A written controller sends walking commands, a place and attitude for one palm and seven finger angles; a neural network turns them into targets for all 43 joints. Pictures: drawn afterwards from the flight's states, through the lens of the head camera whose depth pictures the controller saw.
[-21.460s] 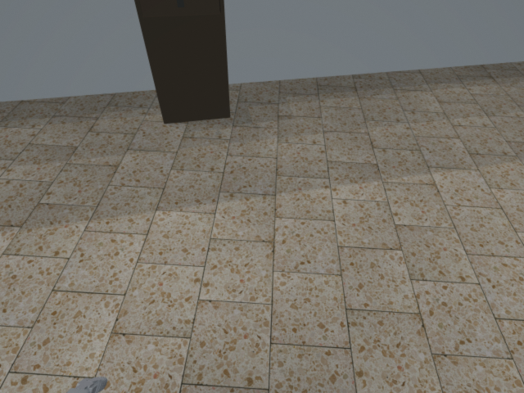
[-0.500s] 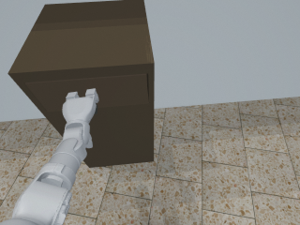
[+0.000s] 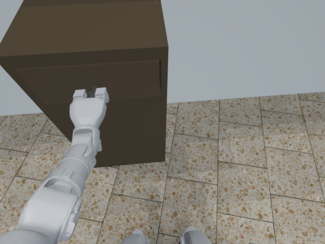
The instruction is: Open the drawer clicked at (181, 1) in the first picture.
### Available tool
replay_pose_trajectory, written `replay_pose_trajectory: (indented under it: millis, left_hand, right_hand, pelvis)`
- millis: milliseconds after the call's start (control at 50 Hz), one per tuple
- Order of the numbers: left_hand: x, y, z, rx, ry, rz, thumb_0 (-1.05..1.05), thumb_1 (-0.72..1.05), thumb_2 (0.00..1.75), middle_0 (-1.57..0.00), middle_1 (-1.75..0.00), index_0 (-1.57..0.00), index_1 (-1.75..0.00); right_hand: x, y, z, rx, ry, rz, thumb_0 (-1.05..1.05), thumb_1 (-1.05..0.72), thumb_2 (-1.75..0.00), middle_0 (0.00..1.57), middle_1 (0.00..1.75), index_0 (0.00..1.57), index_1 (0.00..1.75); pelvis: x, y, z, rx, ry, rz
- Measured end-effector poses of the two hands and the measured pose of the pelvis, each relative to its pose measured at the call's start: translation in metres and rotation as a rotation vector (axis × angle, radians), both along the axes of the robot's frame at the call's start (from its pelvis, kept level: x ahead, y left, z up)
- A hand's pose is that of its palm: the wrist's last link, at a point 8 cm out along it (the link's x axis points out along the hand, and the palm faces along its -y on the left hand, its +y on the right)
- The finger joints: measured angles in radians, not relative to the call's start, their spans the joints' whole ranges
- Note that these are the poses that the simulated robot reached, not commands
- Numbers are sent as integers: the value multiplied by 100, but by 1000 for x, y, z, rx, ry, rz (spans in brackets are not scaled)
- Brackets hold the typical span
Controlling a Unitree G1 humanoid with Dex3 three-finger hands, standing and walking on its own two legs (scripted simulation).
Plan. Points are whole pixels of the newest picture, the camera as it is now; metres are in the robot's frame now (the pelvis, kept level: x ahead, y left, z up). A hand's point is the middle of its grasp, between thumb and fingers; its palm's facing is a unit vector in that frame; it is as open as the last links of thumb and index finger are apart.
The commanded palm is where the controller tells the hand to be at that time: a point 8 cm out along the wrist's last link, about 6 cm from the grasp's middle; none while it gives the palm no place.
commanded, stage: lower the fingers behind the handle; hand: left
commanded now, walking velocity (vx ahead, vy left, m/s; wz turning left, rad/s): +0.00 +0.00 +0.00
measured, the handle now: (95, 94) +0.52 +0.19 +0.01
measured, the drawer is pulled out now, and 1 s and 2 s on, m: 0.00 0.00 0.02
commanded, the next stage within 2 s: close the thumb around the handle in 0.30 s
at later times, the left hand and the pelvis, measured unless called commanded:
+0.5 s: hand (94, 122) +0.44 +0.19 -0.01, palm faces +0.01 -0.02 -1.00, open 13.7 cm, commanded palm +0.42 +0.19 +0.05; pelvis +0.01 +0.00 +0.00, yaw +0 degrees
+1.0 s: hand (94, 119) +0.45 +0.19 -0.01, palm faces +0.00 -0.03 -1.00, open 5.9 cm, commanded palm +0.42 +0.19 +0.05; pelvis +0.02 +0.00 +0.01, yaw +0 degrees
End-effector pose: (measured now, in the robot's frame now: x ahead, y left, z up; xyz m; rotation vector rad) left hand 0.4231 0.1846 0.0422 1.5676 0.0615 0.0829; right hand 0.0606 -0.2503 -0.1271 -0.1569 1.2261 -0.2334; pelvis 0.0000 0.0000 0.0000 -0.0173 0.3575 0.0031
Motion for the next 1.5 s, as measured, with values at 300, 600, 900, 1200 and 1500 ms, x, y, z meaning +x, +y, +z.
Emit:
replay_pose_trajectory:
  millis: [300, 600, 900, 1200, 1500]
  left_hand:
    - [-2, 4, 2, -47, 58, -42, 0, -49, 30, -31, -120, -31, -120]
    - [1, 0, 1, -12, 27, 7, 0, -32, 38, -33, -122, -33, -122]
    - [4, 4, 3, -35, 45, -36, 0, 43, 70, -38, -130, -36, -130]
    - [4, 2, 2, -28, 39, -7, 0, 72, 83, -38, -134, -36, -135]
    - [-25, 4, 1, -61, 25, -46, 0, 84, 88, -38, -133, -36, -135]
  right_hand:
    - [-20, -16, 13, -39, 43, -40, 1, -91, -90, 20, 30, 20, 30]
    - [13, -14, 10, -23, -13, -8, 1, -91, -90, 20, 30, 20, 30]
    - [4, -11, 11, -23, 12, -17, 1, -91, -90, 20, 30, 20, 30]
    - [1, -10, 11, -25, 22, -22, 1, -91, -90, 20, 30, 20, 30]
    - [11, -4, 18, -7, -26, -27, 1, -91, -90, 20, 30, 20, 30]
  pelvis:
    - [10, -4, 8, 6, -12, -18]
    - [10, -4, 6, 4, -8, -3]
    - [15, -5, 7, 5, -5, -11]
    - [12, -1, 8, 2, -9, -9]
    - [16, 3, 13, 1, -36, -26]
